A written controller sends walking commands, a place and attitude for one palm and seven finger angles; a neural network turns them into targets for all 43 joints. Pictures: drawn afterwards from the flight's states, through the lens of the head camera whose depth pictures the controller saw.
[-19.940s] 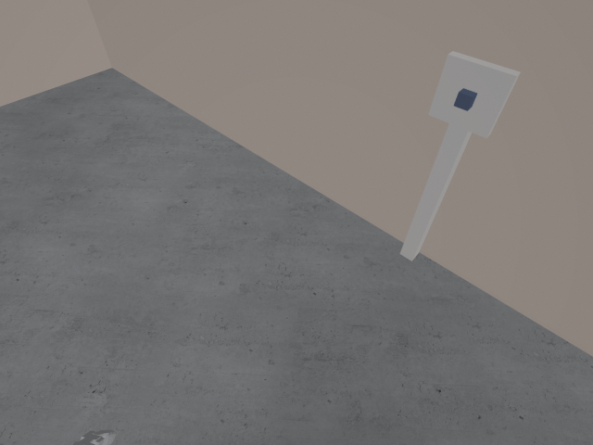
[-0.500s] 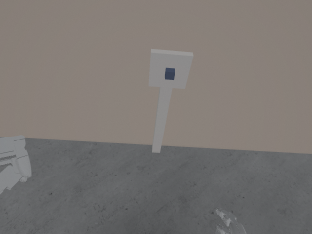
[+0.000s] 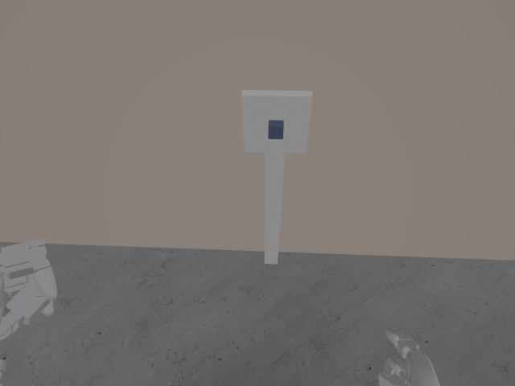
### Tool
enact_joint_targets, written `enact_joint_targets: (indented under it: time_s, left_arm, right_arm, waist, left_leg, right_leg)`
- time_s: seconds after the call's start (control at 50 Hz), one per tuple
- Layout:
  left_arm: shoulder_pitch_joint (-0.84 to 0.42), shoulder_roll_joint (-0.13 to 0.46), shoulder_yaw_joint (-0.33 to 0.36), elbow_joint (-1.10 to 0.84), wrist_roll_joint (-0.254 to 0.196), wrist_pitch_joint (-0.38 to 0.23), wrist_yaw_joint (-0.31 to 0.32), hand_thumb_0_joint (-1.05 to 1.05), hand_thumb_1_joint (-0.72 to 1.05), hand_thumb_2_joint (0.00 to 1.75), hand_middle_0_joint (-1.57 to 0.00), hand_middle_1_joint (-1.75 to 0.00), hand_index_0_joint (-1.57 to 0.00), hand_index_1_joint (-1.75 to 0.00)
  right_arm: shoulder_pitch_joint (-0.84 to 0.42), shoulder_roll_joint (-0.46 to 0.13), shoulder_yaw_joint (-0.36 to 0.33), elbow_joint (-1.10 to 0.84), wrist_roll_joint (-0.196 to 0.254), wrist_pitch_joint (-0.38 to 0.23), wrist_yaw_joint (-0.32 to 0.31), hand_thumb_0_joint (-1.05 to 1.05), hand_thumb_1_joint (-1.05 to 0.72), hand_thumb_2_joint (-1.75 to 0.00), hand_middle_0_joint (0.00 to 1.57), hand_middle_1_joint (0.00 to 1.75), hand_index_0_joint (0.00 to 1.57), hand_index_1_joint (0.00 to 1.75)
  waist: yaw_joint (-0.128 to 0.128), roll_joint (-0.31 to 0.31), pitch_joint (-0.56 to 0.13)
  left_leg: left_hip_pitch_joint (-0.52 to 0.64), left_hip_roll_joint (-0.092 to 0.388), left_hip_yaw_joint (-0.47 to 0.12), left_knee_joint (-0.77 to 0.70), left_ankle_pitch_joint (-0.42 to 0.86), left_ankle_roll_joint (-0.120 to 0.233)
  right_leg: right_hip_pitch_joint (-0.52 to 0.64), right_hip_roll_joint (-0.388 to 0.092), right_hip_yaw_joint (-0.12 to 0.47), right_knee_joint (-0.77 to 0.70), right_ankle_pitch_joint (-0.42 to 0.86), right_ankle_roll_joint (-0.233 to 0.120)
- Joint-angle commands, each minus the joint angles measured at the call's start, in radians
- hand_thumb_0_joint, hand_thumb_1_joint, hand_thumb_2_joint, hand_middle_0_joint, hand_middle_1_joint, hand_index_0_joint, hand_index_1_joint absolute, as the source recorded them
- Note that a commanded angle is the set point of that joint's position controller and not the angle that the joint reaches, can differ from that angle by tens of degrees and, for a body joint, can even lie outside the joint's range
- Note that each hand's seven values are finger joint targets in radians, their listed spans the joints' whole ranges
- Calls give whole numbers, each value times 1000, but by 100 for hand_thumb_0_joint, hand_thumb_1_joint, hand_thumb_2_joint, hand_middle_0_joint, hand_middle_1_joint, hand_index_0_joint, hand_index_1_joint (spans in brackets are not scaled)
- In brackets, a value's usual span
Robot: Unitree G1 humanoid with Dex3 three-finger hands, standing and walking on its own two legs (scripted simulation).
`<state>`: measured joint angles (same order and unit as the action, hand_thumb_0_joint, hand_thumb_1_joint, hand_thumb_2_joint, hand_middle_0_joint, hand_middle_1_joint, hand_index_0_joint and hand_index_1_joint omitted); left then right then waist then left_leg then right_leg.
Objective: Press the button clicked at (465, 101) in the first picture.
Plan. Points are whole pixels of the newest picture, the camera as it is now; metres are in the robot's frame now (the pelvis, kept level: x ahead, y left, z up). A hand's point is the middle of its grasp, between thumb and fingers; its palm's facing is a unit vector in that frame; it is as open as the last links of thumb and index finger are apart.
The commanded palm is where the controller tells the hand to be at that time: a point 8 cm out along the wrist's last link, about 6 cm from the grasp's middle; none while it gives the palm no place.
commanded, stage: stop stepping back and stand still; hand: left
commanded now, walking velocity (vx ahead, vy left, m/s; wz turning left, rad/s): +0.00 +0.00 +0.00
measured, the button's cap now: (275, 129) +0.74 +0.01 -0.01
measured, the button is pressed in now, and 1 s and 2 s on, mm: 0 0 0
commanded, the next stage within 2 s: none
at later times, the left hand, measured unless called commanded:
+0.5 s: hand (105, 307) +0.17 +0.18 +0.16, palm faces +0.31 -0.80 -0.52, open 3.1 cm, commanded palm +0.12 +0.22 +0.18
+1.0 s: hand (182, 328) +0.15 +0.09 +0.16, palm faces +0.39 -0.74 -0.56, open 3.1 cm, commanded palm +0.09 +0.13 +0.18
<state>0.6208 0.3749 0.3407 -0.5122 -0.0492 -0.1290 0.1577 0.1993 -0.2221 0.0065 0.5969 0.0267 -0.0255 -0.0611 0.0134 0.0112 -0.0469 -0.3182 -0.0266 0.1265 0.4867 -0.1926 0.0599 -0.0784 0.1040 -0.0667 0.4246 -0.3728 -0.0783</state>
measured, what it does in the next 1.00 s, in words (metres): steps to the right: right foot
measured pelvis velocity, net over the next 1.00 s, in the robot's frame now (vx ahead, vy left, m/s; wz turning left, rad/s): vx -0.02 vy -0.15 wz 0.04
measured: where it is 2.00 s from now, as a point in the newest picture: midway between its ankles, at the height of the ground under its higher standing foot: outside the picture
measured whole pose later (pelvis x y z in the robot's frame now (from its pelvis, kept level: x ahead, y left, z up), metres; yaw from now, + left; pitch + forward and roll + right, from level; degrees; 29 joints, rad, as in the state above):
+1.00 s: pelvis -0.02 -0.15 +0.01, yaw +2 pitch -1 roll +5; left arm 0.63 0.32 0.33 -0.41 -0.02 -0.25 0.15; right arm 0.22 -0.25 -0.06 0.66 0.02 -0.04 -0.07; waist -0.01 0.05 0.06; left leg -0.48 -0.03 0.01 1.01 -0.26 -0.01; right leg -0.17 0.05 -0.03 0.48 -0.29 -0.05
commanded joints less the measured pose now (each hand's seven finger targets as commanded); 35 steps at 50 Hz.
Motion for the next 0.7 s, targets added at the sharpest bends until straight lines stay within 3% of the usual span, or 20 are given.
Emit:
enact_joint_targets:
  time_s: [0.0,0.06,0.16,0.22,0.3,0.34,0.4,0.42,0.44,0.48,0.5,0.52,0.54,0.56,0.58,0.6,0.62,0.64,0.66,0.68]
  left_arm:
    - [-57,183,119,-224,11,-81,19,0,90,90,-130,-150,-130,-150]
    - [-32,195,141,-218,9,-88,19,0,90,90,-130,-150,-130,-150]
    - [14,183,140,-186,3,-93,12,0,90,90,-130,-150,-130,-150]
    - [20,176,125,-190,2,-89,7,0,90,90,-130,-150,-130,-150]
    - [45,183,131,-205,6,-86,3,0,90,90,-130,-150,-130,-150]
    - [36,204,146,-229,3,-88,6,0,90,90,-130,-150,-130,-150]
    - [30,200,143,-236,-2,-90,11,0,90,90,-130,-150,-130,-150]
    - [29,193,132,-237,-1,-90,10,0,90,90,-130,-150,-130,-150]
    - [35,201,139,-240,0,-89,11,0,90,90,-130,-150,-130,-150]
    - [55,181,141,-233,13,-82,6,0,90,90,-130,-150,-130,-150]
    - [53,182,149,-218,20,-80,1,0,90,90,-130,-150,-130,-150]
    - [51,182,148,-207,24,-83,-4,0,90,90,-130,-150,-130,-150]
    - [61,202,167,-196,20,-85,-4,0,90,90,-130,-150,-130,-150]
    - [53,187,149,-193,10,-84,-3,0,90,90,-130,-150,-130,-150]
    - [30,185,141,-210,1,-86,-1,0,90,90,-130,-150,-130,-150]
    - [11,200,144,-217,-8,-90,1,0,90,90,-130,-150,-130,-150]
    - [-2,202,136,-236,-14,-95,2,0,90,90,-130,-150,-130,-150]
    - [11,204,136,-242,-15,-99,11,0,90,90,-130,-150,-130,-150]
    - [77,192,180,-238,-17,-85,22,0,90,90,-130,-150,-130,-150]
    - [47,169,175,-234,6,-84,-1,0,90,90,-130,-150,-130,-150]
  right_arm:
    - [-81,-96,-34,-159,-4,-43,-11,0,-90,-90,20,30,20,30]
    - [-80,-90,-33,-163,-4,-36,-10,0,-90,-90,20,30,20,30]
    - [-65,-88,-33,-163,0,-33,-8,0,-90,-90,20,30,20,30]
    - [-59,-98,-40,-162,2,-37,-6,0,-90,-90,20,30,20,30]
    - [-66,-96,-41,-165,-2,-44,-4,0,-90,-90,20,30,20,30]
    - [-58,-97,-46,-156,-2,-47,-2,0,-90,-90,20,30,20,30]
    - [-40,-93,-53,-143,3,-54,0,0,-90,-90,20,30,20,30]
    - [-35,-97,-57,-138,4,-56,0,0,-90,-90,20,30,20,30]
    - [-41,-104,-61,-138,4,-56,-2,0,-90,-90,20,30,20,30]
    - [-77,-100,-56,-165,-1,-61,3,0,-90,-90,20,30,20,30]
    - [-89,-97,-53,-173,-3,-63,6,0,-90,-90,20,30,20,30]
    - [-88,-89,-53,-175,-2,-65,8,0,-90,-90,20,30,20,30]
    - [-76,-85,-55,-169,-4,-63,10,0,-90,-90,20,30,20,30]
    - [-64,-73,-56,-155,-3,-61,14,0,-90,-90,20,30,20,30]
    - [-43,-76,-65,-134,1,-66,21,0,-90,-90,20,30,20,30]
    - [-23,-76,-73,-111,7,-75,24,0,-90,-90,20,30,20,30]
    - [8,-88,-84,-84,9,-82,21,0,-90,-90,20,30,20,30]
    - [-8,-115,-86,-91,-3,-91,15,0,-90,-90,20,30,20,30]
    - [-95,-118,-77,-167,-46,-95,27,0,-90,-90,20,30,20,30]
    - [-161,-107,-95,-176,-53,-83,38,0,-90,-90,20,30,20,30]
  waist:
    - [-18,12,-14]
    - [-15,11,-14]
    - [-20,3,-52]
    - [-29,6,-42]
    - [-22,29,-6]
    - [-28,8,-21]
    - [-48,-2,-52]
    - [-57,35,-53]
    - [-51,69,-64]
    - [-19,138,-29]
    - [-13,116,14]
    - [-16,78,51]
    - [-19,23,66]
    - [-35,-57,81]
    - [-53,-149,64]
    - [-79,-184,45]
    - [-125,-89,-1]
    - [-135,213,-49]
    - [-49,540,-107]
    - [15,332,-39]
  left_leg:
    - [158,116,-148,23,217,-2]
    - [133,100,-125,39,224,-5]
    - [205,93,-97,10,307,9]
    - [237,99,-93,-27,307,14]
    - [181,105,-96,-37,179,8]
    - [207,82,-69,-22,185,-2]
    - [316,57,-15,-50,258,2]
    - [348,68,-20,-70,275,14]
    - [330,96,-49,-91,265,31]
    - [121,148,-94,-132,93,44]
    - [-9,147,-102,-124,-54,35]
    - [-28,110,-79,-79,-147,13]
    - [25,67,-63,-22,-142,-10]
    - [93,28,-28,24,-101,-27]
    - [162,-9,26,22,-75,-35]
    - [270,-25,76,-31,-35,-32]
    - [456,10,57,-119,102,16]
    - [452,177,-130,-174,223,123]
    - [220,404,-391,-217,309,245]
    - [-180,413,-332,-171,96,191]
  right_leg:
    - [-168,-211,182,-112,470,151]
    - [-131,-224,182,-104,598,166]
    - [-126,-175,120,-61,733,225]
    - [-155,-130,81,-65,651,248]
    - [-159,-126,98,-133,467,231]
    - [-150,-133,93,-150,571,250]
    - [-161,-94,31,-104,805,323]
    - [-191,-72,12,-55,796,340]
    - [-182,-61,10,0,699,329]
    - [-84,-49,29,18,360,271]
    - [-31,-68,57,-28,284,244]
    - [-70,-101,98,-106,253,227]
    - [-146,-132,134,-196,259,227]
    - [-206,-153,145,-262,400,260]
    - [-200,-135,94,-268,677,351]
    - [-210,-85,-9,-212,976,457]
    - [-304,-22,-69,2,1184,527]
    - [-364,19,-17,425,1020,488]
    - [-304,3,190,893,-42,291]
    - [-115,-163,430,843,-249,15]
